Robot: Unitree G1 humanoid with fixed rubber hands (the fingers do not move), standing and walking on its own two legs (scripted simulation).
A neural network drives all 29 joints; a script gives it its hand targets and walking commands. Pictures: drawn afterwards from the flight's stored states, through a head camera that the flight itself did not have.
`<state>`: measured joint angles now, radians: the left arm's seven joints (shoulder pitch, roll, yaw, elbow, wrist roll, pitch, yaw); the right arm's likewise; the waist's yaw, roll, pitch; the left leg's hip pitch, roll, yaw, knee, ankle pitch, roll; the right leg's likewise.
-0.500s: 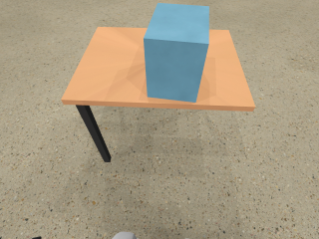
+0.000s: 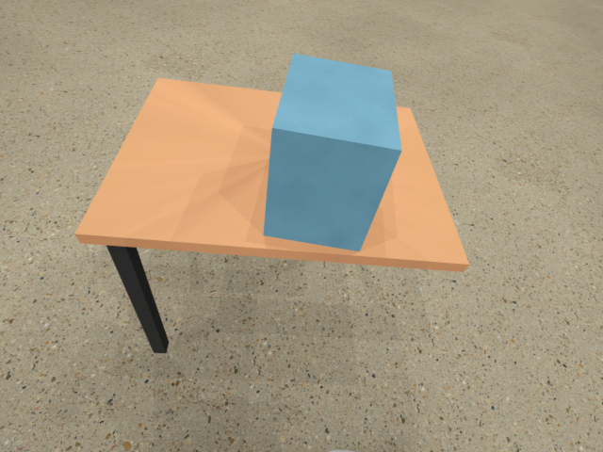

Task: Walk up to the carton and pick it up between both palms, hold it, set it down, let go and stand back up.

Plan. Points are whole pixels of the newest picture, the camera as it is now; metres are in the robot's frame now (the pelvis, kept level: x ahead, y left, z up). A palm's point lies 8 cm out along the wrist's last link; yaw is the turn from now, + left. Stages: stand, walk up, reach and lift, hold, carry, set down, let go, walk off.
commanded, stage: walk up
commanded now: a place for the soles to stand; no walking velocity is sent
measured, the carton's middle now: (327, 153) +0.67 -0.07 +0.01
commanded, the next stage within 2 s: none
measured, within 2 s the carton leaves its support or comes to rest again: neither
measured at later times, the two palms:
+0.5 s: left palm out of the picture +0.14 +0.25 -0.07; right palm out of the picture +0.15 -0.42 -0.11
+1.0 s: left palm out of the picture +0.14 +0.26 -0.12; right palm out of the picture +0.14 -0.39 -0.07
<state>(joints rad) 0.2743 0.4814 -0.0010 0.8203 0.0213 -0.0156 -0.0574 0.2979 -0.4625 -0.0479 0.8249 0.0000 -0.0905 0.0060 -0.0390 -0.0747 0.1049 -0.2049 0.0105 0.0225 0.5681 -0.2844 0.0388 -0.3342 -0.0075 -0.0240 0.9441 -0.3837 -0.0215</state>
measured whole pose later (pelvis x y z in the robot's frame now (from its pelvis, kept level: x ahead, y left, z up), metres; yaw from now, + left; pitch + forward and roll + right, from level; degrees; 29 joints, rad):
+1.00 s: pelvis +0.08 -0.06 +0.00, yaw +1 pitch -2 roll +0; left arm 0.27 0.46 0.00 0.82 0.02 0.01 -0.02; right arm 0.30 -0.43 -0.04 0.85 0.00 -0.05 -0.02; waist 0.00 -0.07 0.11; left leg -0.22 0.00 -0.03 0.60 -0.35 0.01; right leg -0.36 -0.01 -0.04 0.68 -0.38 -0.03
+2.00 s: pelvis +0.13 -0.01 +0.00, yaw +3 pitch -4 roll -2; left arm 0.25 0.50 0.00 0.83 0.02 0.01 -0.04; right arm 0.31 -0.45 -0.05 0.85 0.00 -0.08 0.01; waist -0.03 -0.07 0.05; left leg -0.22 0.01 -0.01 0.59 -0.29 0.03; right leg -0.37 -0.01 -0.02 0.92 -0.35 -0.03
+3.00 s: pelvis +0.18 -0.04 -0.01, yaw +2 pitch -4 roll -1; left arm 0.25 0.44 0.00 0.84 0.02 0.02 0.00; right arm 0.31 -0.45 -0.05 0.88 0.00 -0.01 -0.02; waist -0.01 -0.02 0.07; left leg -0.22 0.00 -0.01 0.64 -0.37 0.02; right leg -0.35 0.02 -0.03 0.67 -0.38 -0.03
